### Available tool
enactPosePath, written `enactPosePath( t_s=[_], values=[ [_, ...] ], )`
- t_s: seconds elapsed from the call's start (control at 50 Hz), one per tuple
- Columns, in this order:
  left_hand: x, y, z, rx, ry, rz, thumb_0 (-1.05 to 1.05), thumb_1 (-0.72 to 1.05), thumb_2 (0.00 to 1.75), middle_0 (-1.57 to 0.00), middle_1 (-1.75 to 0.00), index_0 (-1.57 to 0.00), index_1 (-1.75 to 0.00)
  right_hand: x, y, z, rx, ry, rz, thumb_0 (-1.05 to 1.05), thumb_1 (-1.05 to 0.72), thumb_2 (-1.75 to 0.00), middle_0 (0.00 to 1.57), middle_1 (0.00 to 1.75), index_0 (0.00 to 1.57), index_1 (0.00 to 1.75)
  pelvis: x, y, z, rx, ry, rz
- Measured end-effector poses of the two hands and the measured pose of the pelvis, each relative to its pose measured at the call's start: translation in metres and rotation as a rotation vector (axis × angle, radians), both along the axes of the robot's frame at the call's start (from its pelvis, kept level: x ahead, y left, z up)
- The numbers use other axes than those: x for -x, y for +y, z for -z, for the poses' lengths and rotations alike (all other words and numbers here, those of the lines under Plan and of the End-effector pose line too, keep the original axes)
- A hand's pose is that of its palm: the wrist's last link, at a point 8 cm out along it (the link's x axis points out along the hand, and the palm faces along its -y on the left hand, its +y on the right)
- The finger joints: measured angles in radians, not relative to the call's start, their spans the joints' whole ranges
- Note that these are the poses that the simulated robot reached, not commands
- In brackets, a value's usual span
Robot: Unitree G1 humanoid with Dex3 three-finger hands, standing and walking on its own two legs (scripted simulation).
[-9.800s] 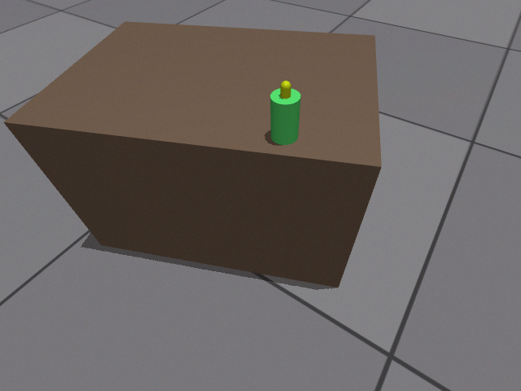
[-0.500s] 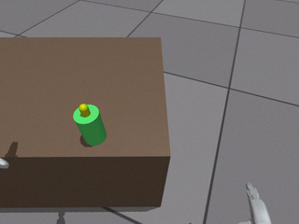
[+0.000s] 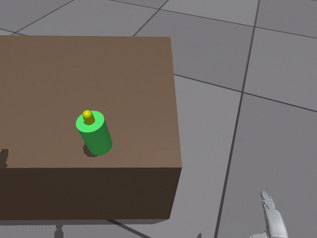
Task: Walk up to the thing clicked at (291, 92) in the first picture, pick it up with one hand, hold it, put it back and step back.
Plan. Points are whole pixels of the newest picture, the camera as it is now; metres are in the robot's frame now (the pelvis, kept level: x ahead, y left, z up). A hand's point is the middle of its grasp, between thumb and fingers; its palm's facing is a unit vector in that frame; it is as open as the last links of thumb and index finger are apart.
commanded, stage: go down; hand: left
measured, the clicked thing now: (94, 130) +0.41 +0.20 +0.02
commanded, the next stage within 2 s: approach in 0.98 s
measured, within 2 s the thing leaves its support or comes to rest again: neither
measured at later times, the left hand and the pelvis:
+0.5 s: hand out of the picture +0.30 +0.40 +0.12, palm faces +0.20 -0.98 +0.00, open 17.2 cm; pelvis +0.00 +0.00 +0.00, yaw +0 degrees
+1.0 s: hand out of the picture +0.29 +0.40 +0.12, palm faces +0.20 -0.98 +0.00, open 17.1 cm; pelvis +0.00 +0.00 -0.01, yaw +0 degrees
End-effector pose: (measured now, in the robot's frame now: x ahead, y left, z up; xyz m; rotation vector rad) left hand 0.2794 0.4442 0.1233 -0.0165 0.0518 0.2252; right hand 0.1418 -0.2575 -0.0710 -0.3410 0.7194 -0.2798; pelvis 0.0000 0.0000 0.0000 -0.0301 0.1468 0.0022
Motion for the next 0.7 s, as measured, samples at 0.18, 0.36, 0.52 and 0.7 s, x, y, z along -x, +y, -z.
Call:
enactPosePath(
  t_s=[0.18,0.36,0.52,0.7],
  values=[
    [-0.001,0.001,0.001,0.0,0.005,0.014,-0.01,-0.51,0.07,-0.04,-0.03,-0.03,-0.03,0.001,0.004,-0.004,0.002,-0.029,-0.017,-0.01,0.52,-0.06,0.06,0.05,0.06,0.05,0.003,0.0,0.002,0.0,0.007,-0.003],
    [0.005,0.001,0.008,-0.003,0.004,0.014,-0.01,-0.5,0.08,-0.04,-0.03,-0.03,-0.04,0.008,0.001,-0.003,0.012,-0.016,-0.013,-0.01,0.53,-0.06,0.06,0.05,0.06,0.05,0.003,0.002,0.004,0.002,0.01,-0.001],
    [0.012,0.003,0.006,-0.005,0.005,0.018,-0.01,-0.45,0.08,-0.03,-0.03,-0.03,-0.03,0.002,0.004,-0.003,0.008,-0.035,-0.013,-0.01,0.53,-0.06,0.06,0.05,0.06,0.05,0.003,0.001,0.004,0.003,0.006,-0.003],
    [0.021,0.007,0.01,-0.002,0.001,0.014,-0.01,-0.43,0.08,-0.03,-0.03,-0.03,-0.03,0.0,0.006,-0.005,0.012,-0.047,-0.035,-0.01,0.53,-0.06,0.06,0.05,0.06,0.05,0.003,0.002,0.005,0.002,0.007,-0.009]
  ],
)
